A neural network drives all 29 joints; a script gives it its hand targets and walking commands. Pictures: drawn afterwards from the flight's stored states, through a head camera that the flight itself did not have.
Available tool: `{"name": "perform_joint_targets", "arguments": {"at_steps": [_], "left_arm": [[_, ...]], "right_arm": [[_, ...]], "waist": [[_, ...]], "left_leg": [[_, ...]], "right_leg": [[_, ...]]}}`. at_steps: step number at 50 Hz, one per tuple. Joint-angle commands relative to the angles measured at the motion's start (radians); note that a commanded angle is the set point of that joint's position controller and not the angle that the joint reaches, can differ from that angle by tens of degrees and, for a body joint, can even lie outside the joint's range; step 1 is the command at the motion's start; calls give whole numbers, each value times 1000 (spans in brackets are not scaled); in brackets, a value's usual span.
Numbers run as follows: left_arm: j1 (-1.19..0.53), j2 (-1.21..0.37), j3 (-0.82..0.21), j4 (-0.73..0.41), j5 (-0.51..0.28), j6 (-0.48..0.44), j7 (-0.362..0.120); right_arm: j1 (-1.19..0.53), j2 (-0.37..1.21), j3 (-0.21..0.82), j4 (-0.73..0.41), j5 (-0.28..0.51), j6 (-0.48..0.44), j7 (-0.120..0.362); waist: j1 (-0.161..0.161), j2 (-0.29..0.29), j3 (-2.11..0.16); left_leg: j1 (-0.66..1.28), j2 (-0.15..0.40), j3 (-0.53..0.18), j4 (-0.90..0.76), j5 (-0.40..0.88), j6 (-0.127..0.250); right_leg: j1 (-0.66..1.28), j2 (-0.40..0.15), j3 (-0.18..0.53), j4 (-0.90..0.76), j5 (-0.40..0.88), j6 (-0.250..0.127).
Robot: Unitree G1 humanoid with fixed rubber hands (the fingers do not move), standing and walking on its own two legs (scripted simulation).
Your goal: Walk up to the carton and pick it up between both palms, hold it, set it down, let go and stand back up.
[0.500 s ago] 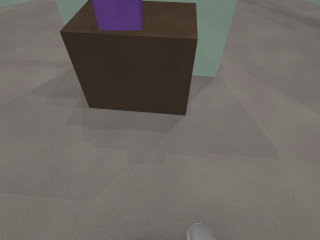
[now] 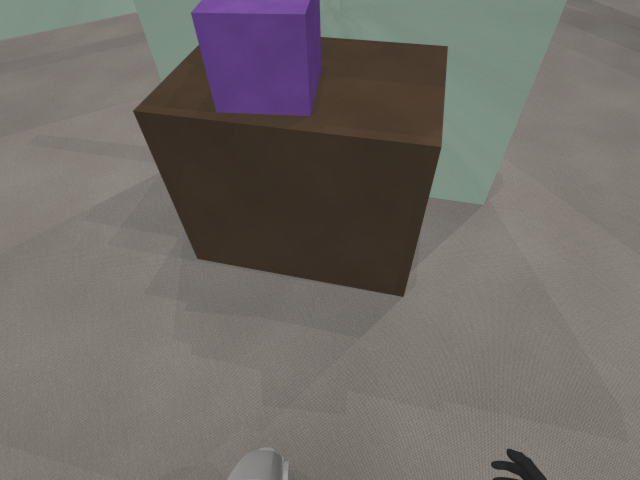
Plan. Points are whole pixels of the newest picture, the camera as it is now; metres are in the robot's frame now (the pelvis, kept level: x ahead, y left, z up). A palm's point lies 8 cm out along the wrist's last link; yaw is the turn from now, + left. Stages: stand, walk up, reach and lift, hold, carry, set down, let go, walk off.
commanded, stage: walk up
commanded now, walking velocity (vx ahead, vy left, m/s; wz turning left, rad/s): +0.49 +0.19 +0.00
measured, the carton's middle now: (266, 45) +1.12 +0.24 +0.02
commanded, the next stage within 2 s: none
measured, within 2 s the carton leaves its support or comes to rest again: neither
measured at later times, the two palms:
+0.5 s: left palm (157, 318) +0.38 +0.33 -0.13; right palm out of the picture +0.17 -0.15 -0.13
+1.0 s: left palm (194, 284) +0.45 +0.28 -0.12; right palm (467, 260) +0.55 -0.23 -0.15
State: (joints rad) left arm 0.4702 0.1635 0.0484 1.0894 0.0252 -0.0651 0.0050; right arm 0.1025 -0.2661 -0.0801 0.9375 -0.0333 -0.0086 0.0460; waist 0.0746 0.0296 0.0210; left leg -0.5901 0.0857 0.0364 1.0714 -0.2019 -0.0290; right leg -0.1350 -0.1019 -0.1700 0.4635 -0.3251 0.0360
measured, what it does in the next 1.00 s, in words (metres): walks ahead: left foot, then right foot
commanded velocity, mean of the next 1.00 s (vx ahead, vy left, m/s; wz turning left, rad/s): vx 0.41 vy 0.01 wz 0.03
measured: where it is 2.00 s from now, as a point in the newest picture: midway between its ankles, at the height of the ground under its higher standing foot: (308, 383)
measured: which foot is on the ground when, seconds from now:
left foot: up 0.00-0.14, down 0.16-0.76, up 0.78-1.00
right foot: down 0.00-0.18, up 0.20-0.70, down 0.72-1.00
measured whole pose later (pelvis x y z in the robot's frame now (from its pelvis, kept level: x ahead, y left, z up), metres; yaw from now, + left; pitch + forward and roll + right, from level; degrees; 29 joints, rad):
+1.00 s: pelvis +0.46 +0.03 +0.00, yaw +1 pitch -1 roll +1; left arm 0.28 0.17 0.07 1.04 0.03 -0.04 0.03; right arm 0.12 -0.29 -0.09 0.99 -0.03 0.00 0.01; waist 0.04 0.06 0.13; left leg -0.51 0.06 0.04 1.18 -0.36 -0.03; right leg -0.31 -0.14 -0.20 0.54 -0.21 0.00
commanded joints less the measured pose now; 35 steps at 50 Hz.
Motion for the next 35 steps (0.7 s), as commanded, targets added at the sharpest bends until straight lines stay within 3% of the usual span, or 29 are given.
{"name": "perform_joint_targets", "arguments": {"at_steps": [1, 3, 4, 5, 6, 7, 8, 9, 10, 11, 12, 13, 14, 15, 16, 17, 18, 20, 21, 22, 23, 24, 26, 28, 30, 32, 33, 34, 35], "left_arm": [[-12, 172, 25, -61, -4, -26, 11], [-27, 229, 39, -76, -1, -25, 9], [-46, 191, 29, -61, -5, -22, -3], [-54, 209, 33, -58, 4, -20, -6], [-58, 203, 28, -56, -2, -22, -11], [-38, 185, 23, -49, -4, -23, -15], [25, 146, 11, -48, -2, -25, -18], [30, 88, -6, -81, -11, -25, -22], [1, 105, 10, -102, -35, -8, -17], [-25, 156, 33, -122, -38, 2, -15], [-79, 180, 44, -115, -32, 4, -17], [-81, 164, 50, -79, -23, 14, -19], [-93, 99, 41, -73, -26, 20, -24], [-73, 56, 30, -81, -25, 24, -25], [-67, 31, 21, -83, -25, 28, -23], [-78, 41, 24, -84, -12, 33, -21], [-112, 56, 30, -97, -4, 41, -19], [-152, 72, 36, -109, -3, 55, -25], [-184, 72, 38, -128, -1, 61, -30], [-217, 80, 37, -137, 1, 68, -34], [-278, 76, 30, -158, 2, 73, -41], [-312, 74, 27, -177, -7, 73, -46], [-420, 76, 16, -226, -6, 69, -54], [-511, 76, 4, -259, -19, 56, -59], [-512, 81, -5, -257, -14, 42, -64], [-511, 81, -7, -260, -9, 38, -58], [-467, 99, -4, -264, -12, 25, -51], [-410, 125, 4, -246, -2, 15, -44], [-280, 162, 17, -190, 10, 0, -34]], "right_arm": [[-102, 34, 39, -105, 5, -4, 28], [-133, 29, 40, -122, 12, -16, 39], [-117, 19, 36, -136, 11, -31, 31], [-30, -9, 25, -96, 15, -36, 21], [67, -35, 9, -47, 14, -43, 11], [183, -75, -13, 10, 6, -51, -1], [308, -126, -33, 44, -12, -61, -14], [424, -190, -46, 64, -19, -66, -24], [450, -262, -59, 85, -1, -56, -36], [416, -271, -68, 79, 25, -44, -45], [350, -201, -45, 61, 26, -46, -44], [354, -170, -31, 48, 18, -58, -47], [291, -142, -21, 38, 16, -66, -50], [228, -106, -3, 32, 10, -75, -46], [175, -103, -2, 20, 8, -84, -38], [195, -71, 5, 31, 14, -88, -37], [215, -26, 15, 50, 13, -92, -35], [241, 19, 35, 67, 19, -105, -37], [255, 18, 36, 73, 20, -109, -42], [243, 6, 38, 67, 15, -110, -44], [281, 3, 36, 79, 16, -110, -45], [281, -9, 34, 74, 13, -108, -46], [314, -26, 30, 77, 16, -107, -49], [340, -16, 35, 94, 11, -107, -51], [322, -55, 15, 91, 4, -99, -51], [367, -79, 4, 106, 2, -89, -54], [391, -39, 8, 141, 13, -74, -49], [444, -23, 15, 157, 20, -69, -46], [446, -11, 23, 166, 27, -67, -50]], "waist": [[-25, -152, 108], [-14, -197, 121], [-48, -326, 87], [-81, -291, 54], [-115, -208, 2], [-149, -75, -64], [-185, 92, -151], [-225, 341, -236], [-220, 404, -229], [-222, 409, -243], [-212, 288, -132], [-207, 52, -105], [-169, -9, -57], [-121, -12, -24], [-100, 49, 1], [-96, 108, 8], [-97, 101, 31], [-75, 122, 87], [-73, 119, 114], [-70, 73, 145], [-84, 48, 162], [-77, 67, 177], [-98, 51, 225], [-119, 16, 262], [-120, 66, 230], [-138, 106, 187], [-90, 218, 132], [-85, 220, 66], [-31, 120, 4]], "left_leg": [[-41, 47, 36, -304, 54, -3], [54, 54, 63, -425, 42, 3], [160, 33, 68, -470, -4, 8], [282, 11, 92, -497, 40, 11], [411, -1, 103, -539, 91, 18], [562, -27, 154, -532, 76, 22], [761, 27, 84, -519, -13, 42], [881, 251, -252, -637, -170, 83], [878, 397, -500, -810, -276, 134], [851, 403, -616, -887, -402, 192], [739, 376, -551, -911, -380, 148], [673, 419, -576, -887, -171, 87], [557, 394, -467, -881, -35, 37], [516, 337, -366, -861, 24, 54], [472, 321, -307, -836, 73, 61], [466, 298, -294, -834, 94, 61], [390, 281, -277, -847, 90, 87], [359, 258, -238, -876, 125, 86], [368, 278, -233, -888, 152, 93], [394, 292, -207, -905, 111, 122], [401, 290, -186, -922, 105, 119], [411, 289, -173, -932, 73, 140], [380, 296, -166, -959, 37, 146], [392, 270, -71, -956, 212, 135], [418, 247, 17, -924, 343, 135], [478, 234, 33, -860, 482, 130], [485, 137, 100, -809, 421, 119], [464, 110, 96, -713, 503, 121], [427, 80, 111, -561, 530, 96]], "right_leg": [[-14, -254, 189, -270, 453, -144], [-44, -272, 161, -280, 427, -136], [-59, -203, 127, -248, 212, -132], [-99, -215, 136, -227, 145, -134], [-103, -197, 115, -138, 210, -129], [-127, -149, 47, 29, 283, -115], [-237, -104, 11, 256, 241, -89], [-392, -15, 12, 525, -163, -49], [-494, 44, 59, 672, -278, -42], [-520, 31, 122, 771, -225, -40], [-522, -3, 149, 840, -141, -45], [-524, 8, 186, 885, -86, -37], [-483, -18, 208, 877, -16, -39], [-466, -41, 213, 840, 35, -45], [-464, -49, 213, 826, 58, -47], [-457, -49, 213, 801, 70, -43], [-426, -50, 211, 789, 73, -31], [-456, -42, 203, 746, 126, -20], [-488, -50, 192, 725, 142, -18], [-540, -61, 196, 702, 158, -16], [-577, -61, 191, 649, 176, -11], [-599, -70, 187, 600, 204, -6], [-598, -87, 177, 483, 244, 7], [-565, -81, 132, 332, 269, 15], [-460, -51, 63, 214, 264, 3], [-382, -13, 29, 150, 200, -15], [-279, -3, 23, 147, 188, -23], [-141, 24, -4, 147, 228, -29], [20, 35, -17, 94, 311, -44]]}}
